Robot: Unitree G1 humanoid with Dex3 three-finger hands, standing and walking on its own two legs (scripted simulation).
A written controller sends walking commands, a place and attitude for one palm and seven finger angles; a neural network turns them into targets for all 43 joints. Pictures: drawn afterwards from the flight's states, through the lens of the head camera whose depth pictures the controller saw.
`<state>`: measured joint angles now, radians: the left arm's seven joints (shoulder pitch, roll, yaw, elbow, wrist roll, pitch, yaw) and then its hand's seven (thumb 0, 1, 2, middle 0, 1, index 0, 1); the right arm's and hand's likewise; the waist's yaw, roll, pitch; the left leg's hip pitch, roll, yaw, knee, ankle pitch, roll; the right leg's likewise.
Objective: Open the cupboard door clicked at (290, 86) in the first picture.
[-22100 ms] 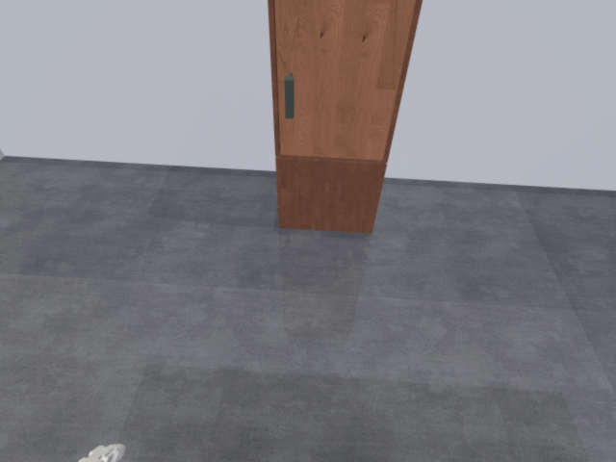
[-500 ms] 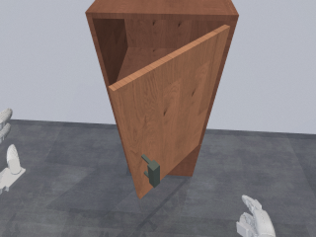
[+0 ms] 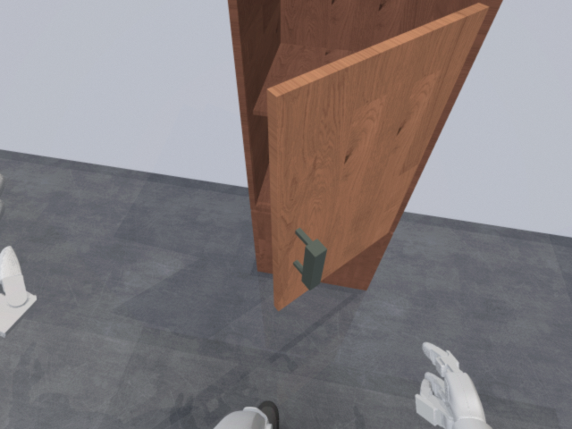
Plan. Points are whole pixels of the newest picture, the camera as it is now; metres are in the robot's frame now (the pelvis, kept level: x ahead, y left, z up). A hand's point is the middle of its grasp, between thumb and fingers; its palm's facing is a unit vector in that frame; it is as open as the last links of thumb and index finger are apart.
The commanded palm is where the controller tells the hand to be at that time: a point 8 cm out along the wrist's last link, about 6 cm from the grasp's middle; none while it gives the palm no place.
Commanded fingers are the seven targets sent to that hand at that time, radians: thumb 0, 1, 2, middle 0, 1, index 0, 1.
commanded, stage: step back with the hand held close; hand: left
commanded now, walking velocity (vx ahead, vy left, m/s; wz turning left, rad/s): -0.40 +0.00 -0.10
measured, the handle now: (306, 258) +0.41 +0.00 -0.09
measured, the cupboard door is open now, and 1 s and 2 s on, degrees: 48 48 48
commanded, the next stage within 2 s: stop stepping back and stand still in 0.62 s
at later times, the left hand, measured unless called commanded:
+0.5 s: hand out of the picture +0.18 +0.30 +0.16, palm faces +0.32 -0.82 -0.47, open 7.4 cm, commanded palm +0.11 +0.34 +0.19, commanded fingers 0.00 0.90 0.90 -0.20 -0.30 -0.20 -0.30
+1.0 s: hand out of the picture +0.10 +0.31 +0.18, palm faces +0.24 -0.92 -0.32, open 7.4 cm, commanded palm +0.03 +0.36 +0.19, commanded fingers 0.00 0.90 0.90 -0.20 -0.30 -0.20 -0.30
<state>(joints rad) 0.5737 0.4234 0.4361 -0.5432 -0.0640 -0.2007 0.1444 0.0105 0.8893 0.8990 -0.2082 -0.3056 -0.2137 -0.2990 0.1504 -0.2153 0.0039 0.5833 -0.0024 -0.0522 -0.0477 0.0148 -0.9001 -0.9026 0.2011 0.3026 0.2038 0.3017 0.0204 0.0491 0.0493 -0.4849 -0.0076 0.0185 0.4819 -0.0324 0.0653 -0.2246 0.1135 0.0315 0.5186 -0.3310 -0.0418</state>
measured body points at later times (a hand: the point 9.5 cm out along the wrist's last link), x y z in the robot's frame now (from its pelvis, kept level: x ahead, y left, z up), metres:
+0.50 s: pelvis -0.04 +0.04 +0.00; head -0.01 +0.09 +0.45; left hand +0.16 +0.35 +0.19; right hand +0.11 -0.21 -0.06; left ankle +0.13 +0.07 -0.73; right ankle -0.14 -0.09 -0.67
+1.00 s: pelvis -0.17 +0.09 +0.00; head -0.18 +0.15 +0.45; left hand +0.08 +0.36 +0.20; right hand -0.08 -0.16 -0.06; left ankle +0.03 +0.11 -0.72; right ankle -0.21 +0.00 -0.68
